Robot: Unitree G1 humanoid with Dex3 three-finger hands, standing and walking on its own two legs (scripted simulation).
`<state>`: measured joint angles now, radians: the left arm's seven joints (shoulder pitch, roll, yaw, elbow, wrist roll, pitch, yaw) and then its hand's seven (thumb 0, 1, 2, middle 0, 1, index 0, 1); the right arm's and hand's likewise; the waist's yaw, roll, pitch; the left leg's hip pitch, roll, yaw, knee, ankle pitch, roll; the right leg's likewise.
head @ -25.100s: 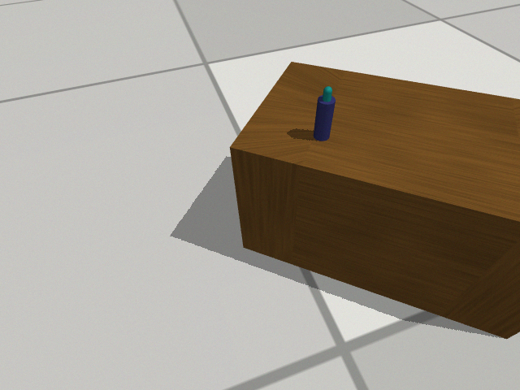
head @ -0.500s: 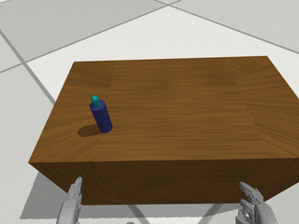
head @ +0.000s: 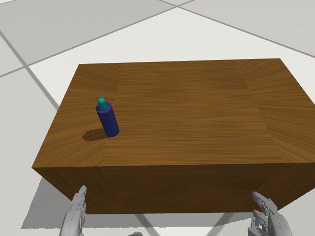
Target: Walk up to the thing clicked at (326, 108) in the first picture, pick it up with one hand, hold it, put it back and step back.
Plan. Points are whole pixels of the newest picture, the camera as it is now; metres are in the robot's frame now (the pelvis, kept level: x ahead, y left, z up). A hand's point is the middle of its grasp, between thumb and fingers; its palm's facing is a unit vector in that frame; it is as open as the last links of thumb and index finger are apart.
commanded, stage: home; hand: left
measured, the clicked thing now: (107, 116) +0.51 +0.22 -0.03
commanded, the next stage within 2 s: stand in 1.18 s
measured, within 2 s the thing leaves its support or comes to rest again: neither
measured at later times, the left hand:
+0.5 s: hand (97, 224) +0.18 +0.18 -0.04, palm faces +0.11 -0.97 -0.23, open 17.3 cm
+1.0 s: hand out of the picture +0.15 +0.21 -0.08, palm faces -0.06 -0.92 -0.38, open 17.4 cm
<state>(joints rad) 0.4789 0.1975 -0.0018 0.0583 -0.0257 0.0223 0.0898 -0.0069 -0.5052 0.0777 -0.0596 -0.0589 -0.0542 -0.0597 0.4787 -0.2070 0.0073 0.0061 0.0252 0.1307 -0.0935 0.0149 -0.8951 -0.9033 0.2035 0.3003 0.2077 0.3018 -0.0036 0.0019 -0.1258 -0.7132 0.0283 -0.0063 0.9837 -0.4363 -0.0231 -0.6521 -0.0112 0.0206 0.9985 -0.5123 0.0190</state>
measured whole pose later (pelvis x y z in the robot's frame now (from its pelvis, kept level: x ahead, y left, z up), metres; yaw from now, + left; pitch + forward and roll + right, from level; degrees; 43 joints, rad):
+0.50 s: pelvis +0.00 +0.01 +0.00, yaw +0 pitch +9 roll +0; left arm 0.48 0.20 -0.01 0.06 -0.02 0.02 0.10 -0.01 -0.51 0.07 -0.06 -0.06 -0.05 -0.06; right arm 0.48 -0.20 0.01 0.01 0.03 0.13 -0.09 0.01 -0.90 -0.90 0.20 0.30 0.21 0.30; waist 0.00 0.00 -0.13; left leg -0.71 0.03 0.00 0.99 -0.44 -0.02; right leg -0.65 -0.01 0.03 0.99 -0.51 0.03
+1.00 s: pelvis +0.00 +0.00 +0.01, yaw +1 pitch +3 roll +0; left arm 0.32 0.30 -0.02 0.41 0.08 0.00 0.05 0.00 -0.54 0.06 -0.06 -0.06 -0.05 -0.06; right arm 0.22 -0.28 0.01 0.62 -0.07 0.02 -0.03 0.01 -0.90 -0.90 0.20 0.30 0.21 0.30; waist -0.01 0.01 0.00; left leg -0.56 0.02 -0.01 0.92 -0.42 -0.01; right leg -0.49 -0.02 0.01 0.93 -0.49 0.01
